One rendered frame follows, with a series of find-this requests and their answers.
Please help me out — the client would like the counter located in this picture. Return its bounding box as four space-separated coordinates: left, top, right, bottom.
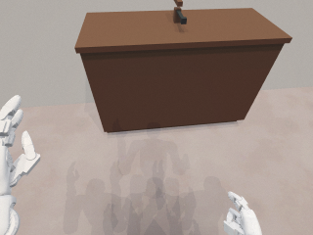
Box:
74 0 292 133

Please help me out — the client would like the right robot hand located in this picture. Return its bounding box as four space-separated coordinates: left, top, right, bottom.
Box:
223 191 262 235

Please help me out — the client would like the left robot hand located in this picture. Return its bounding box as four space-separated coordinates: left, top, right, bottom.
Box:
0 95 41 196

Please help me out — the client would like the left robot forearm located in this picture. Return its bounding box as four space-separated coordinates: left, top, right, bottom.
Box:
0 195 21 235

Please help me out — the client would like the tap lever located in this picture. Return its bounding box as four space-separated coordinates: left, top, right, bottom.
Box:
176 10 187 24

